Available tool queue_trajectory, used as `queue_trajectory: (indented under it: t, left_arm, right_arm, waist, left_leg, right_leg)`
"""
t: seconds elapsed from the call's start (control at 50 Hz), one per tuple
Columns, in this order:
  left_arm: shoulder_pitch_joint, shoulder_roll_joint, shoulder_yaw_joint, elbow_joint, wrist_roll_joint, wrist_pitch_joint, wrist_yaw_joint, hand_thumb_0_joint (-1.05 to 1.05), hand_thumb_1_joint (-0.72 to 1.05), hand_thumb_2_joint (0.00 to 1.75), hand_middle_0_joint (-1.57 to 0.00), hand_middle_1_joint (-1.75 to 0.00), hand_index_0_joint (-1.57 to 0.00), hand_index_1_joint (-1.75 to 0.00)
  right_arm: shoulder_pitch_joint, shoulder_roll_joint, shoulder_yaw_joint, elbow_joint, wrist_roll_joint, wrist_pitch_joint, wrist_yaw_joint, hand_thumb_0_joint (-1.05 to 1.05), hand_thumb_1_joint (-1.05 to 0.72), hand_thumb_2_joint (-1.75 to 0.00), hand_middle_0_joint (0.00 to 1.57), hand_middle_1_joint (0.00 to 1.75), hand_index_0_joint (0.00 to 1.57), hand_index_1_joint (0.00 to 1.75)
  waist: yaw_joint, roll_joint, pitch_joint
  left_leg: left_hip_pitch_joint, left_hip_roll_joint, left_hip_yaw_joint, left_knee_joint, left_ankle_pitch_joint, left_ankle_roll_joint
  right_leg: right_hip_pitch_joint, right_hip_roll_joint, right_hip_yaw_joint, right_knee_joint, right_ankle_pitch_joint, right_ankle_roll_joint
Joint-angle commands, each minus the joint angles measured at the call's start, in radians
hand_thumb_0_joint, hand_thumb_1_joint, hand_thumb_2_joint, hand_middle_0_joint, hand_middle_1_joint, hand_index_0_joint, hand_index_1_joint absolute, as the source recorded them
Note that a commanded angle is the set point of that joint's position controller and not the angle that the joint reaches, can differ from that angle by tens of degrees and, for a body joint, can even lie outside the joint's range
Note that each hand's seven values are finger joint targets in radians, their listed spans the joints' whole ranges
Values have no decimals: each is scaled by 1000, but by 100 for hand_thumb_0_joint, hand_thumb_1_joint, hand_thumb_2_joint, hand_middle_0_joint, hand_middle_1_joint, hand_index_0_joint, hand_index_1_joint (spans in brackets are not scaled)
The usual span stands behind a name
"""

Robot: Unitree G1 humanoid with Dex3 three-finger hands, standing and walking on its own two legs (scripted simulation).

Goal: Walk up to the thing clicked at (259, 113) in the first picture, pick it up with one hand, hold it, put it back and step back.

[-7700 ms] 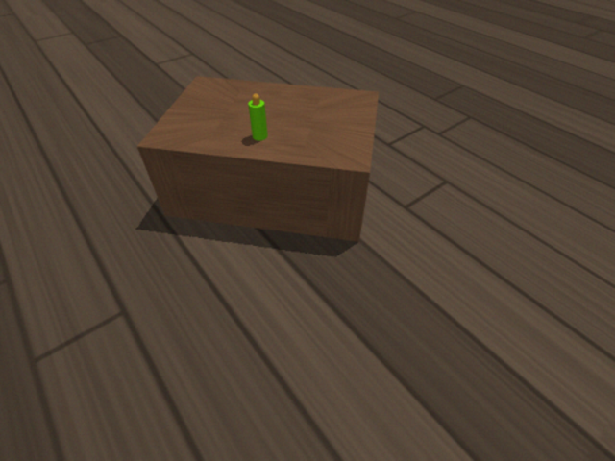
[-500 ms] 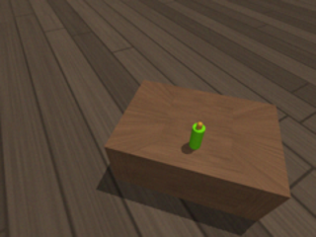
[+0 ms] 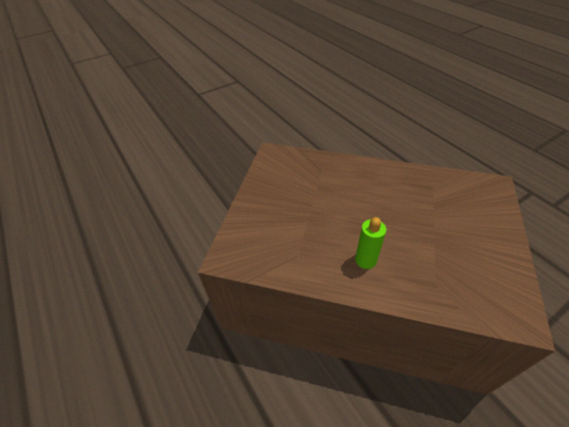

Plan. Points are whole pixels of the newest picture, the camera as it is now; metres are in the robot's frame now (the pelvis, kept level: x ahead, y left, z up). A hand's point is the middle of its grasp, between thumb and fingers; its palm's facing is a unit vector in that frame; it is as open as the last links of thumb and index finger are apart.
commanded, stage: walk up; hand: right
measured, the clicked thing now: (370, 241) +0.64 -0.20 -0.28
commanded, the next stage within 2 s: none
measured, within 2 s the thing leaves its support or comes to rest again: neither
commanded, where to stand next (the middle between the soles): +0.24 +0.09 m, yaw -15 degrees
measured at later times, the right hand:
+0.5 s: hand out of the picture +0.14 -0.17 -0.17, palm faces +0.15 +0.94 -0.30, open 7.3 cm
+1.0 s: hand (409, 419) +0.18 -0.16 -0.12, palm faces +0.20 +0.84 -0.51, open 7.3 cm
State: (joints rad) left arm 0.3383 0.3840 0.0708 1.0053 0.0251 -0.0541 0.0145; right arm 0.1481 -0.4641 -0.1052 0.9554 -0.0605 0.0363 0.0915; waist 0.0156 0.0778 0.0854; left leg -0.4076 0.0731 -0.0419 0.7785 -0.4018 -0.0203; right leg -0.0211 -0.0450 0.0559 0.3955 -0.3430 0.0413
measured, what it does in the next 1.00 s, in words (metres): walks ahead: left foot, then right foot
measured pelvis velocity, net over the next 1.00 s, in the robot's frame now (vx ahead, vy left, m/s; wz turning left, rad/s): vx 0.20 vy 0.13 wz -0.25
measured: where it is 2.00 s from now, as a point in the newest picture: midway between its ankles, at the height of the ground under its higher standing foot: outside the picture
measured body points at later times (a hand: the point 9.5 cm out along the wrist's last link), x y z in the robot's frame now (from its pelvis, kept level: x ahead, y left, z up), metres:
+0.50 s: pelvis +0.15 +0.09 -0.01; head +0.17 +0.05 +0.44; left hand +0.28 +0.40 -0.10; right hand +0.13 -0.22 -0.15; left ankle +0.10 +0.17 -0.73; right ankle +0.22 -0.02 -0.73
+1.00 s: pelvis +0.20 +0.13 -0.01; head +0.26 +0.16 +0.44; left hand +0.39 +0.41 -0.14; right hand +0.17 -0.20 -0.09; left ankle +0.23 +0.26 -0.73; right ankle +0.15 -0.02 -0.66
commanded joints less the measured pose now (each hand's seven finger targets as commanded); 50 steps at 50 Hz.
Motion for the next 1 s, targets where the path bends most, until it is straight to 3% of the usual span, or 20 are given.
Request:
queue_trajectory:
  t: [0.0,0.04,0.06,0.08,0.1,0.2,0.3,0.4,0.46,0.48,0.5,0.54,0.6,0.72,0.78,0.82,0.84,0.86,0.92,0.98]
  left_arm:
    - [-97,326,72,-138,5,-29,20,0,90,90,-20,-30,-20,-30]
    - [-131,288,58,-166,6,-19,18,0,90,90,-20,-30,-20,-30]
    - [-60,202,34,-171,4,-19,20,0,90,90,-20,-30,-20,-30]
    - [-24,155,17,-187,-14,-16,26,0,90,90,-20,-30,-20,-30]
    - [4,229,32,-162,-10,-10,35,0,90,90,-20,-30,-20,-30]
    - [105,262,40,-89,-37,4,2,0,90,90,-20,-30,-20,-30]
    - [3,221,29,-159,-13,-8,-11,0,90,90,-20,-30,-20,-30]
    - [-25,174,26,-190,-1,-15,2,0,90,90,-20,-30,-20,-30]
    - [35,207,38,-184,4,-17,15,0,90,90,-20,-30,-20,-30]
    - [76,274,57,-191,4,-21,22,0,90,90,-20,-30,-20,-30]
    - [75,306,61,-211,-9,-22,28,0,90,90,-20,-30,-20,-30]
    - [-17,289,49,-233,-18,-8,31,0,90,90,-20,-30,-20,-30]
    - [-108,237,29,-255,-15,-3,31,0,90,90,-20,-30,-20,-30]
    - [-143,255,41,-278,13,40,5,0,90,90,-20,-30,-20,-30]
    - [-222,220,33,-313,-6,78,-6,0,90,90,-20,-30,-20,-30]
    - [-187,140,17,-321,-12,94,-8,0,90,90,-20,-30,-20,-30]
    - [-199,226,40,-301,5,106,5,0,90,90,-20,-30,-20,-30]
    - [-201,242,46,-290,6,108,5,0,90,90,-20,-30,-20,-30]
    - [-150,219,56,-255,-11,103,-13,0,90,90,-20,-30,-20,-30]
    - [-184,197,52,-262,-14,99,-30,0,90,90,-20,-30,-20,-30]
  right_arm:
    - [-48,-121,-51,-153,4,-31,8,0,-90,-90,20,30,20,30]
    - [179,-164,-87,-90,5,-31,3,0,-90,-90,20,30,20,30]
    - [326,-237,-112,-68,-4,-35,-9,0,-90,-90,20,30,20,30]
    - [294,-292,-108,-100,-1,-42,-19,0,-90,-90,20,30,20,30]
    - [182,-332,-114,-129,30,-43,-21,0,-90,-90,20,30,20,30]
    - [70,-167,-58,-203,35,-59,-38,0,-90,-90,20,30,20,30]
    - [158,-170,-50,-219,29,-73,-37,0,-90,-90,20,30,20,30]
    - [145,-132,-27,-246,32,-61,-57,0,-90,-90,20,30,20,30]
    - [110,-109,-14,-262,58,-54,-71,0,-90,-90,20,30,20,30]
    - [134,-88,-5,-263,67,-55,-74,0,-90,-90,20,30,20,30]
    - [177,-52,9,-258,63,-42,-80,0,-90,-90,20,30,20,30]
    - [197,-133,-14,-211,44,-16,-104,0,-90,-90,20,30,20,30]
    - [219,-111,-1,-156,58,-13,-95,0,-90,-90,20,30,20,30]
    - [171,-95,7,-140,62,-46,-111,0,-90,-90,20,30,20,30]
    - [277,-107,-10,-82,49,-66,-134,0,-90,-90,20,30,20,30]
    - [197,-267,-43,-120,30,-81,-144,0,-90,-90,20,30,20,30]
    - [155,-312,-55,-137,44,-82,-142,0,-90,-90,20,30,20,30]
    - [122,-300,-57,-147,41,-87,-146,0,-90,-90,20,30,20,30]
    - [98,-211,-31,-157,39,-99,-159,0,-90,-90,20,30,20,30]
    - [146,-212,-31,-146,38,-101,-150,0,-90,-90,20,30,20,30]
  waist:
    - [-37,-264,15]
    - [-158,-115,-89]
    - [-232,143,-169]
    - [-195,329,-159]
    - [-134,224,-133]
    - [-23,76,9]
    - [-61,32,52]
    - [-41,-15,2]
    - [27,-112,-86]
    - [53,-249,-138]
    - [44,-338,-165]
    - [12,-214,-93]
    - [-33,-195,-91]
    - [-1,-307,-141]
    - [-71,-209,-152]
    - [-39,154,-89]
    - [-56,87,-87]
    - [-42,74,-47]
    - [1,60,-47]
    - [-37,130,-78]
  left_leg:
    - [89,14,28,-132,57,10]
    - [465,-40,96,-237,180,26]
    - [605,53,-49,-351,64,73]
    - [551,253,-456,-551,-139,117]
    - [403,340,-611,-622,-352,219]
    - [184,144,-137,-553,-6,150]
    - [255,188,-69,-537,134,251]
    - [200,211,-9,-361,636,210]
    - [151,126,75,-118,606,109]
    - [81,19,134,114,457,47]
    - [-75,-117,105,301,-152,5]
    - [-42,-43,-30,312,-299,19]
    - [-6,-31,-8,255,-153,22]
    - [69,-75,93,-9,-39,9]
    - [246,-87,121,-255,252,25]
    - [264,314,-436,-445,336,163]
    - [161,424,-490,-426,372,285]
    - [132,427,-492,-414,428,327]
    - [270,223,-158,-284,720,217]
    - [360,181,-111,-261,689,201]
  right_leg:
    - [-170,-179,98,-11,299,-197]
    - [-366,-76,-6,297,290,-137]
    - [-491,36,-51,613,80,-99]
    - [-647,153,-25,770,-250,-80]
    - [-587,75,44,841,-258,-106]
    - [-476,-20,14,716,15,-82]
    - [-494,-20,-33,427,5,-42]
    - [-292,33,-84,276,108,-68]
    - [-77,36,-60,103,286,-118]
    - [-1,-92,168,29,413,-184]
    - [55,-321,521,-10,485,-310]
    - [-132,-338,559,-16,279,-383]
    - [-177,-175,269,9,306,-259]
    - [-195,-98,144,145,553,-262]
    - [-339,-46,110,318,412,-192]
    - [-594,172,62,597,-183,-76]
    - [-521,116,145,753,-276,-66]
    - [-531,99,156,827,-259,-64]
    - [-603,110,164,854,-153,-64]
    - [-568,89,96,692,-108,-43]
